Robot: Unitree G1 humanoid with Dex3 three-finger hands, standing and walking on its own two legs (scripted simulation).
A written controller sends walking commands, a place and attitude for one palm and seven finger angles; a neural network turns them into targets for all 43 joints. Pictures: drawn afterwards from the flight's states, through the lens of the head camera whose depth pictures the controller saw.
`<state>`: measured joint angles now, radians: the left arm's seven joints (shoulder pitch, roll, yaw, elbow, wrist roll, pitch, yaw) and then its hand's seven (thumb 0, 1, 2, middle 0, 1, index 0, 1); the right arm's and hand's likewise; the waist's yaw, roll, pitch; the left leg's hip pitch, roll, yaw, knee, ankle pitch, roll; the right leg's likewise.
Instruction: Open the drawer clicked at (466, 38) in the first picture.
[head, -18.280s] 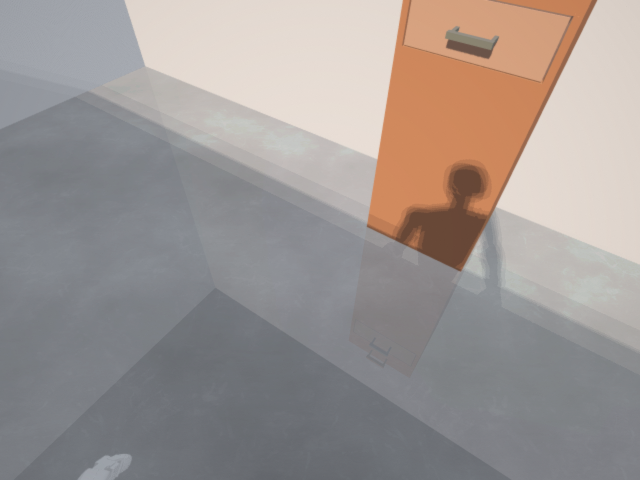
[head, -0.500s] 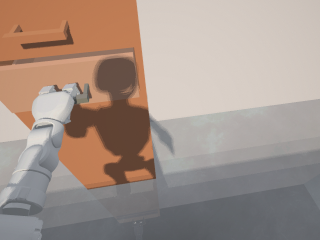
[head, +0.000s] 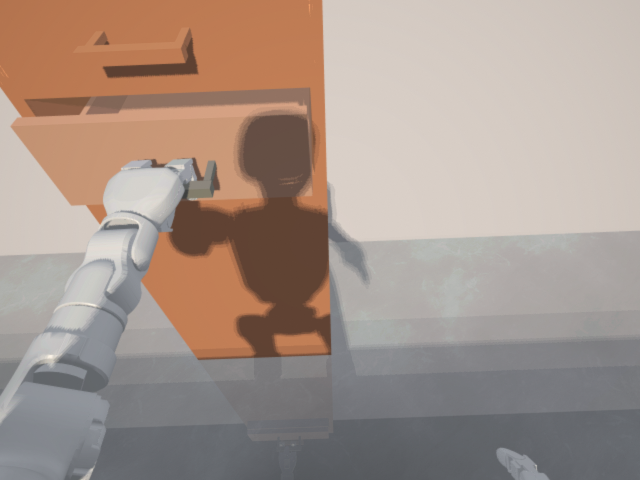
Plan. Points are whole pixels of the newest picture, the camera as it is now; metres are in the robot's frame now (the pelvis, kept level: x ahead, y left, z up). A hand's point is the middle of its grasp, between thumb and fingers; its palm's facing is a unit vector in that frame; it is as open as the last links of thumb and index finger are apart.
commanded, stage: pull the drawer open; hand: left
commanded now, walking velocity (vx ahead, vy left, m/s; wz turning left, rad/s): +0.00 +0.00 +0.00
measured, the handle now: (171, 180) +0.48 +0.22 +0.11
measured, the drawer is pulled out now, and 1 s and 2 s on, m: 0.06 0.15 0.30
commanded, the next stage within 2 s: open the thumb to release the handle in 1.90 s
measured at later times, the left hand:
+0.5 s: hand (154, 254) +0.37 +0.23 +0.08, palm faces +0.05 -0.05 -1.00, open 5.4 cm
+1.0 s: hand (146, 284) +0.33 +0.22 +0.08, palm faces +0.03 -0.10 -0.99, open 5.6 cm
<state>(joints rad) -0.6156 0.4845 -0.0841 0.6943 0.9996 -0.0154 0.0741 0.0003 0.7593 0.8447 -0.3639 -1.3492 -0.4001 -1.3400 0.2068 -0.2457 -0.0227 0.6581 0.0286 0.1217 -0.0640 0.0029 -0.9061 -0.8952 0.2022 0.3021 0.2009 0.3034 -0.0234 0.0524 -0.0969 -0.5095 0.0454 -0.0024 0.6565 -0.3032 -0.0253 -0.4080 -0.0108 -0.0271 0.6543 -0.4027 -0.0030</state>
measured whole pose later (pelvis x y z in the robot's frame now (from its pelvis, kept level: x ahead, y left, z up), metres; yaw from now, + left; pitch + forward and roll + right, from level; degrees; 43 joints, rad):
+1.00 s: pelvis +0.01 +0.00 +0.01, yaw -2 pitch +6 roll +1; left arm 0.01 0.46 -0.01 0.03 0.92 0.07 0.09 0.02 0.79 0.82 -0.26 -1.35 -0.36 -1.27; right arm 0.19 -0.26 -0.03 0.62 0.02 0.09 -0.03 0.01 -0.91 -0.90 0.20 0.30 0.20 0.30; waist 0.00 0.07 -0.08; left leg -0.38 0.05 0.05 0.58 -0.30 -0.02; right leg -0.30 -0.01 0.02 0.60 -0.39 0.01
